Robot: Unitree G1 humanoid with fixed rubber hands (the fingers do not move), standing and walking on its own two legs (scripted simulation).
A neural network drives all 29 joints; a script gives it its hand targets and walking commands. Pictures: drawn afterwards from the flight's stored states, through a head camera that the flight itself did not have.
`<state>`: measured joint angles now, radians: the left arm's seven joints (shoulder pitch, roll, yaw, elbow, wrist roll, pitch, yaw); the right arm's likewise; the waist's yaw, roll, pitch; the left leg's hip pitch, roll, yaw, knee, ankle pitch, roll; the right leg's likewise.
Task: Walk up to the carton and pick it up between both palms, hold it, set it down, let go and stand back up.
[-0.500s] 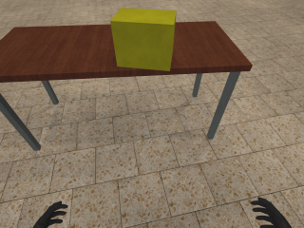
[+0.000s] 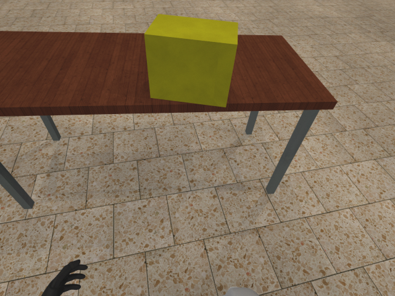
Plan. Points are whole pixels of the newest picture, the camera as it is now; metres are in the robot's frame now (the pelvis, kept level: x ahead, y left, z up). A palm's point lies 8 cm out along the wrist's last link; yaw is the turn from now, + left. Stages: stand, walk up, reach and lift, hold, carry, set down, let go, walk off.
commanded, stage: walk up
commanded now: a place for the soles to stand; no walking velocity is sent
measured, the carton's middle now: (192, 61) +0.84 -0.03 +0.06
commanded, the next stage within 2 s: none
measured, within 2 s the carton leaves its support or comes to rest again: neither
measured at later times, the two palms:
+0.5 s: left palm (46, 295) +0.18 +0.31 -0.11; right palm (353, 275) +0.16 -0.33 -0.07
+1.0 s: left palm (94, 229) +0.30 +0.23 -0.08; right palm (354, 220) +0.28 -0.40 -0.07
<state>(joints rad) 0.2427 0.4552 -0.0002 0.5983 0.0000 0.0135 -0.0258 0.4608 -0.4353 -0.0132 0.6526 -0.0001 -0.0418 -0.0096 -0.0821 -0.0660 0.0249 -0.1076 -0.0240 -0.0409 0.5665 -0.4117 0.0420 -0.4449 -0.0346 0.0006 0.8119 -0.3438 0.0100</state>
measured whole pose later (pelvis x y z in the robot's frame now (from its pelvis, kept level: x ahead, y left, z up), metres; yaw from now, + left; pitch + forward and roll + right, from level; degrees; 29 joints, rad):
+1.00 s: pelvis +0.22 -0.08 +0.00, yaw +0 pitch -2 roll +2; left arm 0.34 0.45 0.00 0.60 0.00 0.01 -0.02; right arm 0.44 -0.47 -0.01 0.62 0.00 -0.02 -0.03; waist 0.02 -0.04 0.07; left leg -0.42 0.01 -0.07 1.05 -0.50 -0.02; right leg -0.32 -0.02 0.00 0.65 -0.30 -0.02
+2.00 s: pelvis +0.28 -0.03 -0.01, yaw +2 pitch -1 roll -1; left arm 0.36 0.51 0.00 0.60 0.00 -0.01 -0.03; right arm 0.29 -0.47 -0.01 0.61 0.00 -0.04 0.00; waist 0.04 -0.03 0.02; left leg -0.36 0.00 -0.05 0.69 -0.40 -0.01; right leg -0.24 -0.06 -0.01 0.63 -0.37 -0.02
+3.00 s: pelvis +0.39 -0.05 -0.01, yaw +6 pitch -3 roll +0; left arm 0.26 0.48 0.00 0.60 0.00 0.02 -0.02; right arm 0.31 -0.46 -0.01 0.62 0.00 -0.03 -0.02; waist 0.02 -0.05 0.07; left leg -0.28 -0.01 -0.08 0.66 -0.33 -0.02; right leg -0.33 -0.03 -0.02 0.65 -0.27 0.01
